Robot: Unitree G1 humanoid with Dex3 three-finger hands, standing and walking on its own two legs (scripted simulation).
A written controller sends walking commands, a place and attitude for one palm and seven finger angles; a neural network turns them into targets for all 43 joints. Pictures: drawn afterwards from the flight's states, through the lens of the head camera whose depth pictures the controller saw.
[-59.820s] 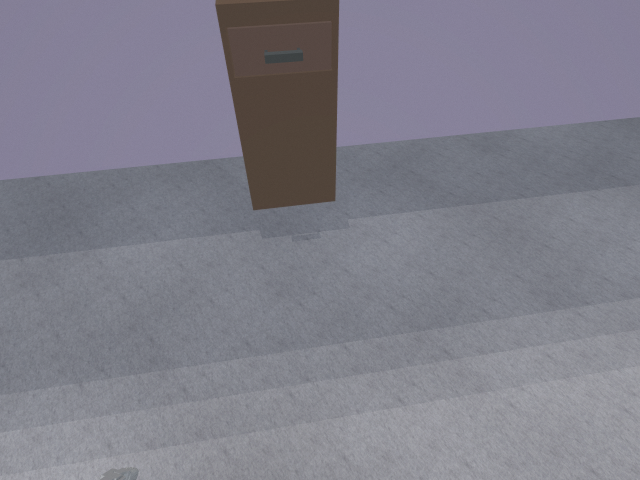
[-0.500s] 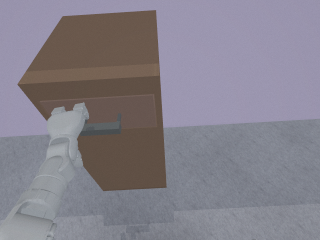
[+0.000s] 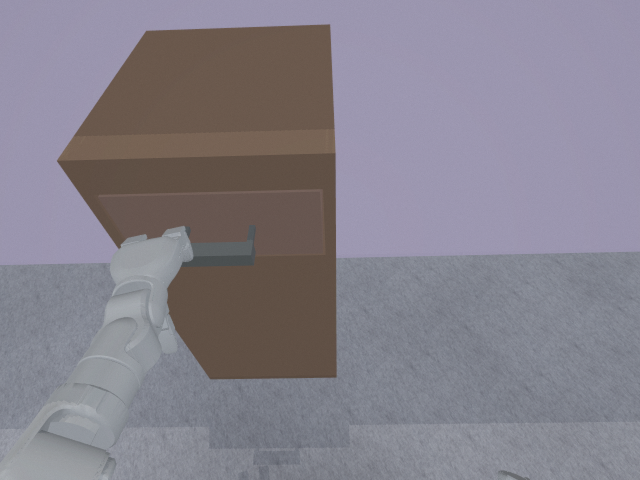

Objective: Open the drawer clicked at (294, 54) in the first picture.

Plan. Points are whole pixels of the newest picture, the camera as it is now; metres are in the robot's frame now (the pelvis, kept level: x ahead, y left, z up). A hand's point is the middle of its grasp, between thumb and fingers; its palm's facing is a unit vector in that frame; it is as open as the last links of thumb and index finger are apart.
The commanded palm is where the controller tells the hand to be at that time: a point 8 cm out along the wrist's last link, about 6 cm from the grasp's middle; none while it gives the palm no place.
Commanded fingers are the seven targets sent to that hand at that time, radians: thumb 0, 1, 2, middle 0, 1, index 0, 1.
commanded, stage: re-aim the fingers above the handle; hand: left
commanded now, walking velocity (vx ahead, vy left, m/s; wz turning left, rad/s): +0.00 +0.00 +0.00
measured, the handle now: (216, 243) +0.48 +0.20 -0.03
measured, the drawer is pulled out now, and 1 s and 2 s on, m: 0.00 0.00 0.02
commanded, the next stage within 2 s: lower the fingers behind the handle in 0.34 s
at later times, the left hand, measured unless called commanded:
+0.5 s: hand (159, 287) +0.37 +0.25 +0.01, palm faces -0.22 -0.10 -0.97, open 14.1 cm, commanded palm +0.38 +0.22 +0.09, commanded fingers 0.00 -0.50 0.30 -0.30 -1.20 -0.30 -1.20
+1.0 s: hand (199, 268) +0.42 +0.21 -0.01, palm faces -0.09 -0.04 -1.00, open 13.8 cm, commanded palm +0.39 +0.21 +0.05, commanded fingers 0.00 -0.50 0.30 -0.30 -1.20 -0.30 -1.20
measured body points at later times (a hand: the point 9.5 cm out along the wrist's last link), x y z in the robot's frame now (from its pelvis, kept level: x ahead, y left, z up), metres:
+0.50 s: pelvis +0.00 +0.00 +0.00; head +0.04 -0.02 +0.45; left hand +0.38 +0.26 +0.06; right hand +0.08 -0.26 -0.14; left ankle +0.00 +0.08 -0.72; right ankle -0.05 -0.09 -0.72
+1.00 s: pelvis +0.01 +0.00 -0.01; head +0.06 -0.01 +0.43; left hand +0.42 +0.21 +0.05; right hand +0.06 -0.25 -0.15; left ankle +0.00 +0.08 -0.72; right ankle -0.05 -0.09 -0.72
